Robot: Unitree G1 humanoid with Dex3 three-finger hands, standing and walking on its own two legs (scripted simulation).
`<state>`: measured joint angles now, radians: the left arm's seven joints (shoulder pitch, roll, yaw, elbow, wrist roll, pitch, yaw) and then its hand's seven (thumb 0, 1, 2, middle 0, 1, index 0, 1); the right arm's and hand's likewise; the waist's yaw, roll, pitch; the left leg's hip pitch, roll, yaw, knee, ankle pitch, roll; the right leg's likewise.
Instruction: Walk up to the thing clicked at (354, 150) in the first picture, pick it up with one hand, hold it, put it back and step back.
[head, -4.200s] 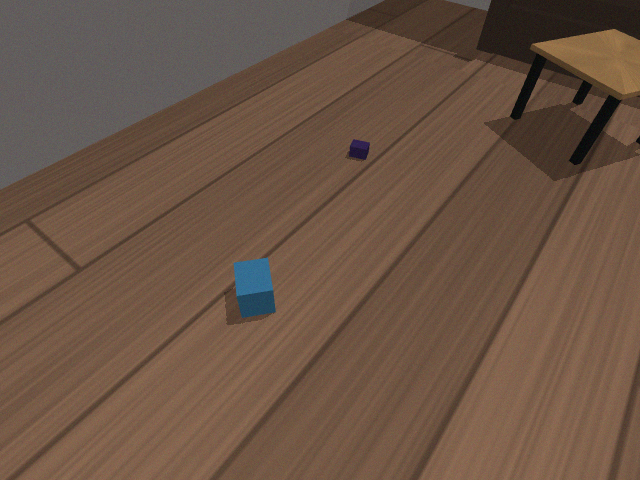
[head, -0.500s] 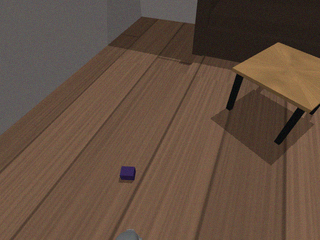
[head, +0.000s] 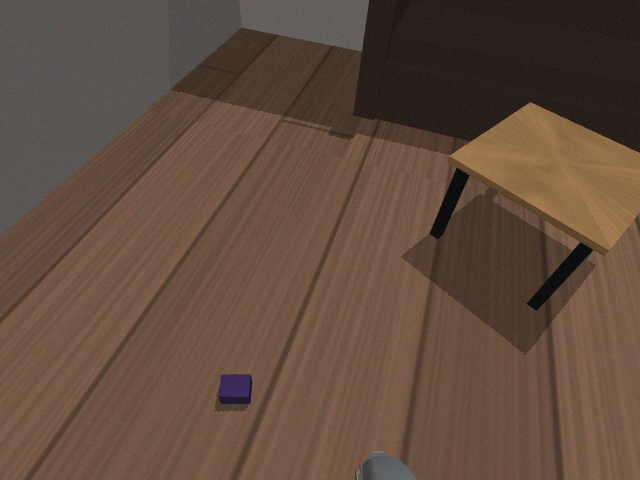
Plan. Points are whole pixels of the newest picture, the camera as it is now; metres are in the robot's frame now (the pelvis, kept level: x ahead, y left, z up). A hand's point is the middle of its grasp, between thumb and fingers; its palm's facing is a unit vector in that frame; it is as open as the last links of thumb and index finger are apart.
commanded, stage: walk up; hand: left
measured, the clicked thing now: (235, 389) +0.51 +0.20 -0.74
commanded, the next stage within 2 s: stand in 1.92 s
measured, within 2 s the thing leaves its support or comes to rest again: neither
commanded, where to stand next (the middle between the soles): +0.13 -0.05 m, yaw -1 degrees
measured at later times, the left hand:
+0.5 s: hand (136, 478) +0.18 +0.24 -0.16, palm faces -0.03 -0.94 -0.34, open 7.4 cm
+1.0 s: hand out of the picture +0.16 +0.24 -0.16, palm faces +0.01 -0.95 -0.33, open 7.4 cm
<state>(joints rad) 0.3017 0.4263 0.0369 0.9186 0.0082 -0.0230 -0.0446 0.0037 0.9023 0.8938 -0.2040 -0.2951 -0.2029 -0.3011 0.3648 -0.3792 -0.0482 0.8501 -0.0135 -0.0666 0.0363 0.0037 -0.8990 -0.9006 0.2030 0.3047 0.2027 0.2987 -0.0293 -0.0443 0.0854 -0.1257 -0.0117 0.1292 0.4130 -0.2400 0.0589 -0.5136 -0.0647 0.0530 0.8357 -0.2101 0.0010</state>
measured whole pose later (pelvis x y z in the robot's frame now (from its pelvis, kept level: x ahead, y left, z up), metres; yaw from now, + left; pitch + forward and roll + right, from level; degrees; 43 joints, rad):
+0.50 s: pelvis +0.08 -0.01 -0.02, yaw -1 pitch -3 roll +0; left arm 0.18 0.37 0.02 0.88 0.02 0.00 -0.03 0.00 0.90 0.89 -0.21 -0.30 -0.21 -0.30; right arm 0.28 -0.41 -0.03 0.97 -0.02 -0.04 0.00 0.00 -0.90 -0.90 0.20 0.30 0.20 0.30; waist 0.01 0.00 0.08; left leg -0.32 0.04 0.02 0.61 -0.23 0.00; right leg -0.32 -0.02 -0.05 0.64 -0.26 -0.02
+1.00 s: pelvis +0.10 -0.02 +0.00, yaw +0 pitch -3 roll +0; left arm 0.13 0.35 0.00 1.12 0.00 0.01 -0.03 0.00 0.90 0.89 -0.20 -0.30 -0.20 -0.30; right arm 0.08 -0.36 0.01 1.07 0.00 -0.04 0.01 0.00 -0.90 -0.90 0.20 0.30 0.20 0.30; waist 0.03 0.02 0.05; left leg -0.22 0.04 0.01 0.45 -0.18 -0.02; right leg -0.16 -0.02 -0.04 0.44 -0.23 0.01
